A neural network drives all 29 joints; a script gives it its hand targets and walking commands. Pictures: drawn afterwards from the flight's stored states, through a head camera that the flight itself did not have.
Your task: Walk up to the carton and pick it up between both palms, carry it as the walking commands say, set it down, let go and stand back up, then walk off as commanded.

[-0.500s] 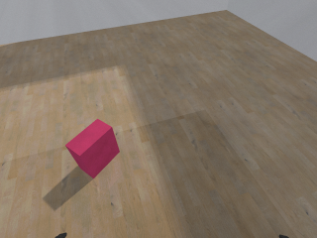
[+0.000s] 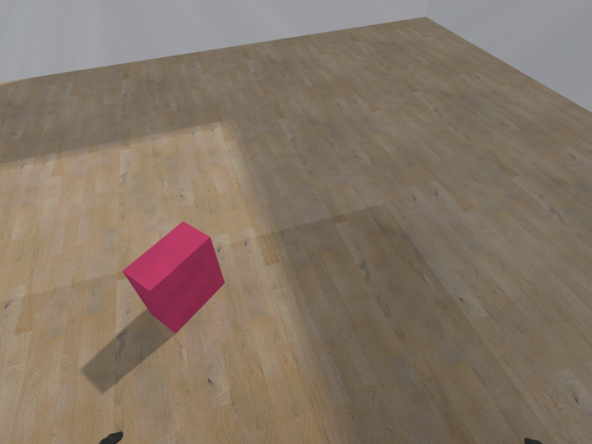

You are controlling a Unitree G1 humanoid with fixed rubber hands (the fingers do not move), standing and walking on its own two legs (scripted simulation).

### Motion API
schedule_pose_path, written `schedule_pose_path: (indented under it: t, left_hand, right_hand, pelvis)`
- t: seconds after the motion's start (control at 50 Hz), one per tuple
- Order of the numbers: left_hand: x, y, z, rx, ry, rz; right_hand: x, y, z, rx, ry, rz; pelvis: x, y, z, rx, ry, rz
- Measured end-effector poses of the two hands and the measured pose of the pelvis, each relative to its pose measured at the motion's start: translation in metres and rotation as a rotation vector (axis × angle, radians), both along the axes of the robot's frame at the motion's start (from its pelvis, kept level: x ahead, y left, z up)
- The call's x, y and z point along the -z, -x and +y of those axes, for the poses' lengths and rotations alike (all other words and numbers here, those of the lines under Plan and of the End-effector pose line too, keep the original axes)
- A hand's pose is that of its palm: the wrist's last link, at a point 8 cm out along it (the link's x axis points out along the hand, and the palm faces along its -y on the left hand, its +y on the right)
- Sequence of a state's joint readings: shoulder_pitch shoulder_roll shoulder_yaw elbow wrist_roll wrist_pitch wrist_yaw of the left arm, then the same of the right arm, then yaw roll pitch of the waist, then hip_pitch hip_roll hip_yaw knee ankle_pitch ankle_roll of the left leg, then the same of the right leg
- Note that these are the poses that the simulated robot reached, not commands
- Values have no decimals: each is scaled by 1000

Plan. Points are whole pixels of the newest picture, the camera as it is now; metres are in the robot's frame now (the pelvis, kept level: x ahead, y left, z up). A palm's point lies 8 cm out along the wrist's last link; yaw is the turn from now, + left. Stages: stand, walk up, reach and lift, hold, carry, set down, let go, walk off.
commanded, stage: walk up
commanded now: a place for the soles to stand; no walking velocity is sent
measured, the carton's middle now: (179, 277) +0.81 +0.49 -0.63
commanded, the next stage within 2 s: none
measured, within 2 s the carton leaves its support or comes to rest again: neither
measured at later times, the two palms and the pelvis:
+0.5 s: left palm out of the picture +0.11 +0.45 -0.10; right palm (452, 369) +0.26 -0.21 -0.08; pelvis +0.10 +0.10 -0.02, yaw +17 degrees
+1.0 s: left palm out of the picture +0.14 +0.51 -0.10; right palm (329, 232) +0.54 -0.04 -0.08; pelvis +0.26 +0.19 -0.03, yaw +28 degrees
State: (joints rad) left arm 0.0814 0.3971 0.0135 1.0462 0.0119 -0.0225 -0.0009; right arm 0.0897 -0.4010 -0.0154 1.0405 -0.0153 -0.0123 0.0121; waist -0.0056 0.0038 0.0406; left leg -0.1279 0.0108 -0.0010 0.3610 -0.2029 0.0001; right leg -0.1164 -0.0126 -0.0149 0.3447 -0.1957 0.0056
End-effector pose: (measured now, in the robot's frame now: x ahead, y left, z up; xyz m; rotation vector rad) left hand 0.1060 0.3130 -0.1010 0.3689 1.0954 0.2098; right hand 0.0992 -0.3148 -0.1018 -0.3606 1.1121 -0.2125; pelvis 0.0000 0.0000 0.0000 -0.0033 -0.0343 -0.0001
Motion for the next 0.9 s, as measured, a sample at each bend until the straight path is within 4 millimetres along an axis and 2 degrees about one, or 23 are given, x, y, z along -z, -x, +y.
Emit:
schedule_pose_path:
  t: [0.04,0.08,0.18,0.24,0.3,0.36,0.46,0.52,0.56,0.6,0.64,0.78,0.84,0.9]
  left_hand:
    - [-5,1,11,-22,-20,-56]
    - [-12,10,30,-55,-56,-94]
    - [-26,39,84,-125,-143,-106]
    - [-23,47,115,-152,-166,-101]
    - [-9,43,143,-163,-171,-98]
    - [-1,28,148,-174,-132,-103]
    - [-1,5,138,-172,-64,-102]
    - [-4,-5,135,-187,-54,-96]
    - [-7,-10,135,-206,-65,-101]
    - [-9,-10,138,-232,-98,-115]
    - [-13,-3,142,-274,-124,-119]
    - [-32,22,157,-408,-148,-51]
    - [-28,26,167,-439,-132,-11]
    - [-13,18,182,-451,-110,11]
  right_hand:
    - [-1,-6,-1,-34,-8,4]
    - [-5,-18,2,-82,-5,4]
    - [-20,-68,21,-200,-3,-34]
    - [-25,-103,45,-260,6,-70]
    - [-21,-133,65,-297,55,-122]
    - [-18,-140,82,-297,62,-122]
    - [-21,-151,104,-325,50,-90]
    - [-18,-167,111,-345,36,-83]
    - [-13,-185,114,-363,26,-84]
    - [-4,-209,120,-395,22,-89]
    - [1,-237,134,-432,15,-98]
    - [-11,-345,206,-599,-30,-165]
    - [-19,-388,244,-653,-45,-208]
    - [-21,-424,274,-694,-25,-274]
  pelvis:
    - [3,-1,2,-38,12,1]
    - [4,-4,6,-72,19,4]
    - [7,-18,26,-147,27,-3]
    - [14,-32,45,-185,24,-4]
    - [31,-46,70,-209,11,-1]
    - [32,-58,82,-235,-6,4]
    - [21,-88,94,-279,-7,16]
    - [19,-108,98,-304,-3,21]
    - [21,-124,99,-322,-1,20]
    - [28,-140,100,-346,4,18]
    - [29,-154,104,-369,10,18]
    - [17,-197,133,-444,15,20]
    - [18,-214,149,-464,10,22]
    - [30,-230,171,-469,1,19]
